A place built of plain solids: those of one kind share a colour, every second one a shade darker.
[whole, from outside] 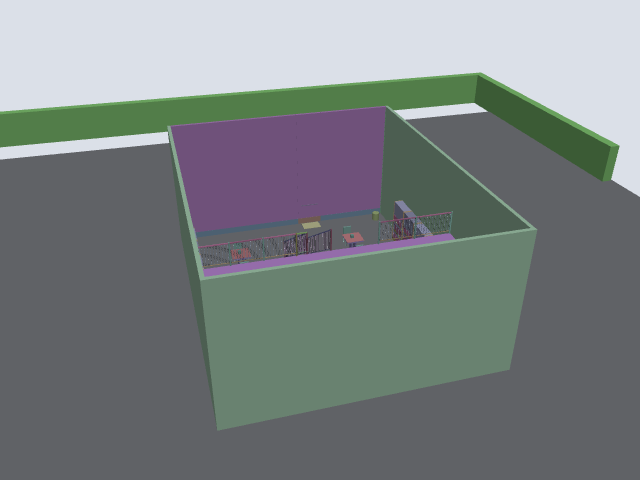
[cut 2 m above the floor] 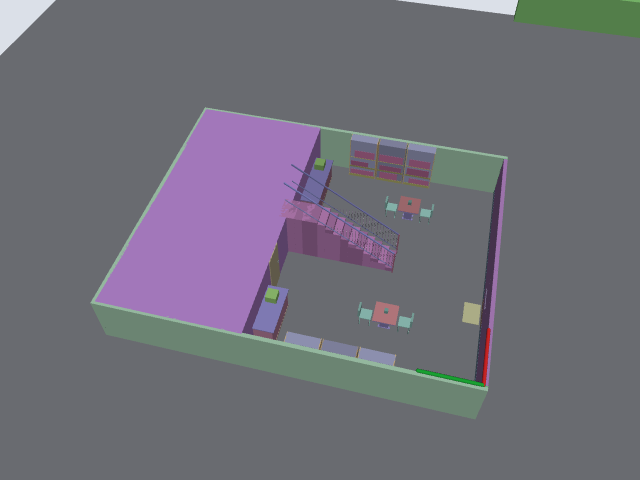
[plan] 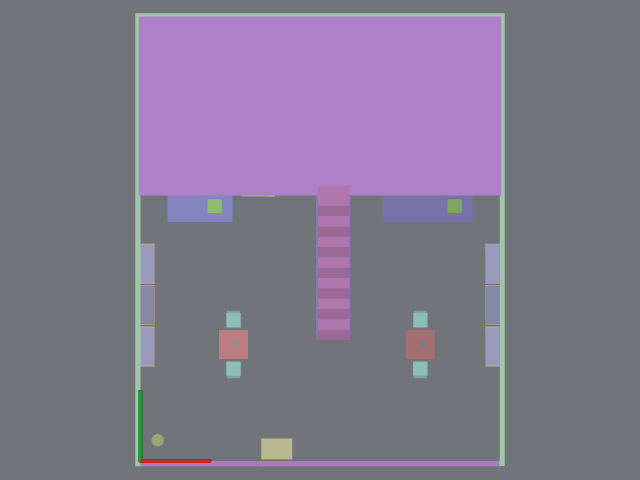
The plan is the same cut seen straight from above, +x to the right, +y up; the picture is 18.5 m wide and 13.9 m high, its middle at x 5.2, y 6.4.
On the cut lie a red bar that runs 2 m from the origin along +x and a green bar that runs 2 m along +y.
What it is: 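A tea room at street level behind a glazed front, one room two levels high, with a raised rear level reached by one straight flight, fitted out in the 1990s to 2020s; 10.4 x 12.8 m, 5.87 m high throughout; its front glazed onto the street; the raised level 2.91 m over the floor, over the rear 5.1 m, open to the hall behind a guard 1.0 m high along its edge; a flight of 15 risers of 0.194 m, one straight run, free in the room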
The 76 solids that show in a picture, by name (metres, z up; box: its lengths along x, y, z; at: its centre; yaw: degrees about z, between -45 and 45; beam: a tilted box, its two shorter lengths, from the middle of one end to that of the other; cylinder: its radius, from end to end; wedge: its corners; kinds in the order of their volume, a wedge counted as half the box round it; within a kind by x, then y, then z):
{
 "upper_1": {"box": [10.5, 5.18, 2.96], "at": [5.2, 10.28, 1.43]},
 "street_hedge_1": {"box": [0.6, 15.85, 2.25], "at": [-14.4, -8.07, 1.07]},
 "street_hedge_2": {"box": [39.8, 0.6, 2.25], "at": [5.2, -16.3, 1.07]},
 "street_hedge_3": {"box": [0.6, 15.85, 2.25], "at": [24.8, -8.07, 1.07]},
 "wall_1": {"box": [0.15, 13.12, 5.92], "at": [-0.07, 6.41, 2.91]},
 "wall_2": {"box": [10.7, 0.15, 5.92], "at": [5.2, 12.89, 2.91]},
 "wall_3": {"box": [0.15, 13.12, 5.92], "at": [10.47, 6.41, 2.91]},
 "stair_step_1": {"box": [0.92, 0.6, 0.24], "at": [5.6, 3.8, 0.07]},
 "stair_step_2": {"box": [0.92, 0.6, 0.44], "at": [5.6, 4.1, 0.17]},
 "stair_step_3": {"box": [0.92, 0.6, 0.63], "at": [5.6, 4.4, 0.27]},
 "stair_step_4": {"box": [0.92, 0.6, 0.83], "at": [5.6, 4.7, 0.36]},
 "stair_step_5": {"box": [0.92, 0.6, 1.02], "at": [5.6, 5.0, 0.46]},
 "stair_step_6": {"box": [0.92, 0.6, 1.21], "at": [5.6, 5.3, 0.56]},
 "stair_step_7": {"box": [0.92, 0.6, 1.41], "at": [5.6, 5.6, 0.65]},
 "stair_step_8": {"box": [0.92, 0.6, 1.6], "at": [5.6, 5.9, 0.75]},
 "stair_step_9": {"box": [0.92, 0.6, 1.8], "at": [5.6, 6.2, 0.85]},
 "stair_step_10": {"box": [0.92, 0.6, 1.99], "at": [5.6, 6.49, 0.94]},
 "stair_step_11": {"box": [0.92, 0.6, 2.18], "at": [5.6, 6.79, 1.04]},
 "stair_step_12": {"box": [0.92, 0.6, 2.38], "at": [5.6, 7.09, 1.14]},
 "stair_step_13": {"box": [0.92, 0.6, 2.57], "at": [5.6, 7.39, 1.24]},
 "stair_step_14": {"box": [0.92, 0.6, 2.77], "at": [5.6, 7.69, 1.33]},
 "window_wall_1": {"box": [3.35, 0.15, 5.92], "at": [1.68, -0.07, 2.91]},
 "window_wall_2": {"box": [1.2, 0.15, 5.92], "at": [3.95, -0.07, 2.91]},
 "window_wall_3": {"box": [5.85, 0.15, 5.92], "at": [7.47, -0.07, 2.91]},
 "shelves_body_1": {"box": [0.4, 1.16, 2.1], "at": [0.2, 3.31, 1.0]},
 "shelves_body_2": {"box": [0.4, 1.16, 2.1], "at": [0.2, 4.51, 1.0]},
 "shelves_body_3": {"box": [0.4, 1.16, 2.1], "at": [0.2, 5.71, 1.0]},
 "shelves_body_4": {"box": [0.4, 1.16, 2.1], "at": [10.2, 3.31, 1.0]},
 "shelves_body_5": {"box": [0.4, 1.16, 2.1], "at": [10.2, 4.51, 1.0]},
 "shelves_body_6": {"box": [0.4, 1.16, 2.1], "at": [10.2, 5.71, 1.0]},
 "counter_1": {"box": [1.85, 0.7, 1.05], "at": [1.73, 7.33, 0.47]},
 "counter_2": {"box": [2.55, 0.7, 1.05], "at": [8.32, 7.33, 0.47]},
 "shelves_goods_1": {"box": [0.41, 0.87, 0.27], "at": [10.2, 3.23, 0.27]},
 "shelves_goods_2": {"box": [0.41, 0.89, 0.39], "at": [10.2, 3.31, 1.29]},
 "shelves_goods_3": {"box": [0.41, 0.94, 0.36], "at": [10.2, 3.33, 0.79]},
 "shelves_goods_4": {"box": [0.41, 0.94, 0.26], "at": [10.2, 4.51, 0.74]},
 "shelves_goods_5": {"box": [0.41, 1.03, 0.38], "at": [10.2, 4.52, 1.28]},
 "shelves_goods_6": {"box": [0.41, 0.77, 0.36], "at": [10.2, 4.56, 0.31]},
 "shelves_goods_7": {"box": [0.41, 0.86, 0.38], "at": [10.2, 5.66, 1.28]},
 "shelves_goods_8": {"box": [0.41, 1.02, 0.27], "at": [10.2, 5.72, 0.26]},
 "shelves_goods_9": {"box": [0.41, 0.75, 0.26], "at": [10.2, 5.85, 0.74]},
 "stair_guard_rail_1": {"wedge": [[5.09, 3.5, 1.1], [5.09, 3.5, 1.15], [5.09, 7.69, 3.81], [5.09, 7.69, 3.86], [5.14, 3.5, 1.1], [5.14, 3.5, 1.15], [5.14, 7.69, 3.81], [5.14, 7.69, 3.86]]},
 "stair_guard_rail_2": {"wedge": [[6.06, 3.5, 1.1], [6.06, 3.5, 1.15], [6.06, 7.69, 3.81], [6.06, 7.69, 3.86], [6.11, 3.5, 1.1], [6.11, 3.5, 1.15], [6.11, 7.69, 3.81], [6.11, 7.69, 3.86]]},
 "stair_guard_low_1": {"wedge": [[5.1, 3.5, 0.26], [5.1, 3.5, 0.29], [5.1, 7.69, 2.98], [5.1, 7.69, 3.0], [5.13, 3.5, 0.26], [5.13, 3.5, 0.29], [5.13, 7.69, 2.98], [5.13, 7.69, 3.0]]},
 "stair_guard_low_2": {"wedge": [[6.07, 3.5, 0.26], [6.07, 3.5, 0.29], [6.07, 7.69, 2.98], [6.07, 7.69, 3.0], [6.1, 3.5, 0.26], [6.1, 3.5, 0.29], [6.1, 7.69, 2.98], [6.1, 7.69, 3.0]]},
 "shelves_shelf_1": {"box": [0.41, 1.1, 0.18], "at": [10.19, 3.31, 0.04]},
 "shelves_shelf_2": {"box": [0.41, 1.1, 0.18], "at": [10.19, 4.51, 0.04]},
 "shelves_shelf_3": {"box": [0.41, 1.1, 0.18], "at": [10.19, 5.71, 0.04]},
 "stallriser_1": {"box": [3.35, 0.05, 0.35], "at": [1.68, -0.02, 0.12]},
 "stallriser_2": {"box": [5.85, 0.05, 0.35], "at": [7.47, -0.02, 0.12]},
 "counter_top_1": {"box": [1.89, 0.78, 0.04], "at": [1.73, 7.31, 1.02]},
 "counter_top_2": {"box": [2.59, 0.78, 0.04], "at": [8.32, 7.31, 1.02]},
 "till_1": {"box": [0.42, 0.4, 0.28], "at": [2.15, 7.38, 1.18]},
 "till_2": {"box": [0.42, 0.4, 0.28], "at": [9.1, 7.38, 1.18]},
 "service_door_1": {"box": [0.95, 0.03, 2.1], "at": [3.42, 7.67, 1.0]},
 "side_chair_1": {"box": [0.38, 0.08, 0.38], "at": [2.69, 2.44, 0.65]},
 "side_chair_2": {"box": [0.42, 0.42, 0.04], "at": [2.69, 2.67, 0.43]},
 "side_chair_3": {"box": [0.42, 0.42, 0.04], "at": [2.69, 4.08, 0.43]},
 "side_chair_4": {"box": [0.38, 0.08, 0.38], "at": [8.11, 2.44, 0.65]},
 "side_chair_5": {"box": [0.42, 0.42, 0.04], "at": [8.11, 2.67, 0.43]},
 "side_chair_6": {"box": [0.42, 0.42, 0.04], "at": [8.11, 4.08, 0.43]},
 "front_corner_1": {"box": [0.04, 0.17, 5.77], "at": [0.0, -0.07, 2.83]},
 "plant_pot_1": {"cylinder": 0.18, "from": [0.5, 0.6, 0.0], "to": [0.5, 0.6, 0.38]},
 "door_mat_1": {"box": [0.9, 0.6, 0.07], "at": [3.95, 0.35, -0.02]},
 "shelves_cheek_1": {"box": [0.41, 0.032, 2.1], "at": [10.19, 5.15, 1.0]},
 "street_door_kick_1": {"box": [1.2, 0.05, 0.35], "at": [3.95, -0.02, 0.12]},
 "cloth_1": {"box": [0.84, 0.84, 0.012], "at": [2.69, 3.38, 0.75]},
 "cloth_2": {"box": [0.84, 0.84, 0.012], "at": [8.11, 3.38, 0.75]},
 "meeting_table_1": {"box": [0.06, 0.32, 0.79], "at": [8.01, 3.38, 0.34]},
 "upper_guard_rail_1": {"box": [1.55, 0.044, 0.044], "at": [0.81, 7.72, 3.89]},
 "upper_guard_rail_2": {"box": [1.55, 0.044, 0.044], "at": [2.36, 7.72, 3.89]},
 "upper_guard_rail_3": {"box": [1.29, 0.044, 0.044], "at": [7.15, 7.72, 3.89]},
 "upper_guard_rail_4": {"box": [1.29, 0.044, 0.044], "at": [8.44, 7.72, 3.89]},
 "upper_guard_rail_5": {"box": [1.29, 0.044, 0.044], "at": [9.73, 7.72, 3.89]},
 "stair_guard_post_1": {"box": [0.05, 0.05, 1.21], "at": [5.11, 7.69, 3.27]},
 "stair_guard_post_2": {"box": [0.05, 0.05, 1.21], "at": [6.09, 7.69, 3.27]}
}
